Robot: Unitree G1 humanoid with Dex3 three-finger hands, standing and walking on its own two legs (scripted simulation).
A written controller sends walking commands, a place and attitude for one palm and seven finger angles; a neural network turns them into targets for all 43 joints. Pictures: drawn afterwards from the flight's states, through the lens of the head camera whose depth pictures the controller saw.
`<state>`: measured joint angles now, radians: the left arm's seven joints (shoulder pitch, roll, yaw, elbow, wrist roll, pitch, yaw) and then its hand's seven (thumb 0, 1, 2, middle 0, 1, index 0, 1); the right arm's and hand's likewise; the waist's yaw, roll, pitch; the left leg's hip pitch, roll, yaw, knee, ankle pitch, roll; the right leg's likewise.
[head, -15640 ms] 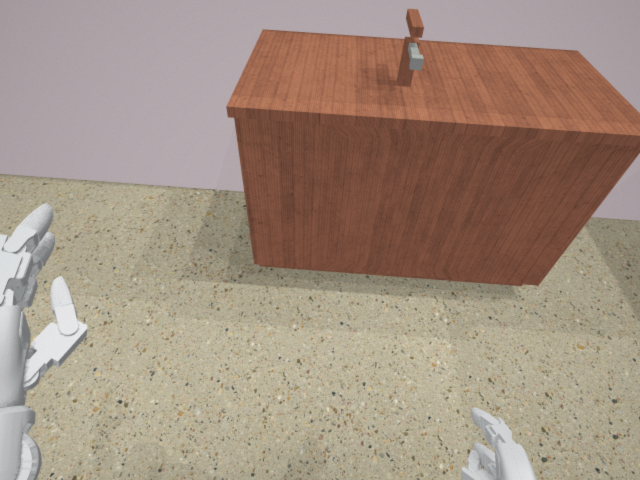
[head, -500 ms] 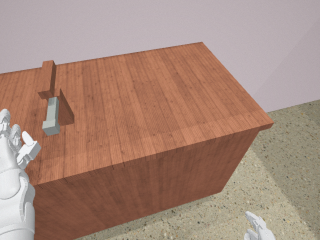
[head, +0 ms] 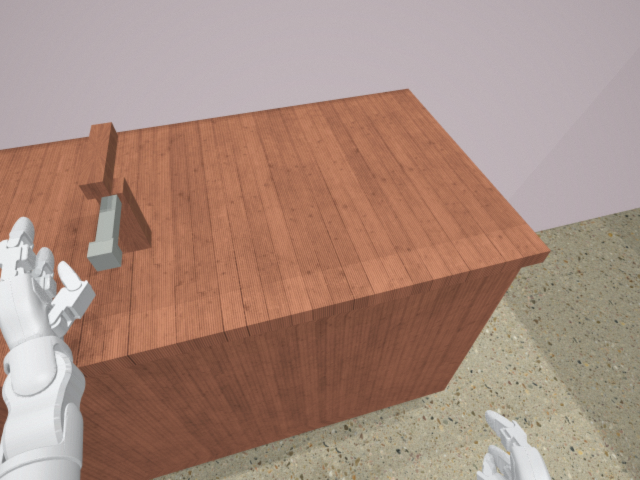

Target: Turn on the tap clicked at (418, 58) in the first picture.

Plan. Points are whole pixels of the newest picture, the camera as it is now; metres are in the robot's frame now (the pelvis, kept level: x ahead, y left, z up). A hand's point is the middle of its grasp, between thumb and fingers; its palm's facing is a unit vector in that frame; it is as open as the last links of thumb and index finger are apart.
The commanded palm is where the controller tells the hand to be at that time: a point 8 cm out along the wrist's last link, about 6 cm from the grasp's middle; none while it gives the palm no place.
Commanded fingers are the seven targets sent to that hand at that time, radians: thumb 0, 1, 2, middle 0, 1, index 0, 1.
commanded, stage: push the lever round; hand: left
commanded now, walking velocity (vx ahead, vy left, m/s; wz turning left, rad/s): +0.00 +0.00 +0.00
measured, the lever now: (105, 254) +0.34 +0.30 +0.11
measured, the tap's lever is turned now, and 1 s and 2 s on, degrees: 0 18 45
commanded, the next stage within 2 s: none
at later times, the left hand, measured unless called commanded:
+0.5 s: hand (119, 277) +0.32 +0.27 +0.10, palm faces +0.56 -0.83 -0.07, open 7.7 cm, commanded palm +0.27 +0.29 +0.10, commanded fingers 0.00 0.90 0.90 -0.15 -0.15 -0.15 -0.15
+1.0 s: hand (145, 275) +0.32 +0.24 +0.10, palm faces +0.64 -0.76 -0.05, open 7.8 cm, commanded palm +0.27 +0.26 +0.10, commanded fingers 0.00 0.90 0.90 -0.15 -0.15 -0.15 -0.15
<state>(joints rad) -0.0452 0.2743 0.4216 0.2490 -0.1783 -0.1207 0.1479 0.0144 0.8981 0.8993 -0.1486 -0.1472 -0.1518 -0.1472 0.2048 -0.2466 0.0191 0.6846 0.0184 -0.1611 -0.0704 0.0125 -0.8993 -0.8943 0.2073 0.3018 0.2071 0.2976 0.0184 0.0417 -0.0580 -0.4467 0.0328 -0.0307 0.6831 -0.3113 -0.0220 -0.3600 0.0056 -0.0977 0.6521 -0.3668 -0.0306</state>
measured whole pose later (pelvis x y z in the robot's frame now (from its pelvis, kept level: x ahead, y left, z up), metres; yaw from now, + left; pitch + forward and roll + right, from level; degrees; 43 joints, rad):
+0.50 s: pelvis +0.00 +0.00 +0.00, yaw +0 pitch +4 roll -1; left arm -0.09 0.23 0.35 0.26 -0.15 -0.12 0.23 0.02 0.92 0.91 -0.15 -0.15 -0.15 -0.15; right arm 0.21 -0.25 0.01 0.69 0.01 -0.15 -0.07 0.01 -0.90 -0.89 0.21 0.30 0.21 0.30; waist 0.01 0.05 -0.06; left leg -0.45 0.04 -0.03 0.68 -0.31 -0.03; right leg -0.37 0.01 -0.10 0.66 -0.36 -0.04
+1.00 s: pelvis +0.00 -0.01 +0.00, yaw +0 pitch +3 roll -1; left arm -0.10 0.13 0.23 0.18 -0.07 -0.05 0.46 0.01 0.91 0.91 -0.15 -0.15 -0.15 -0.15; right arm 0.16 -0.23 0.02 0.68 -0.01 -0.09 -0.06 0.01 -0.90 -0.89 0.21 0.30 0.21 0.30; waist 0.02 0.04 -0.06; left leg -0.43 0.03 -0.04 0.67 -0.30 -0.03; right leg -0.34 0.01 -0.10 0.65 -0.37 -0.04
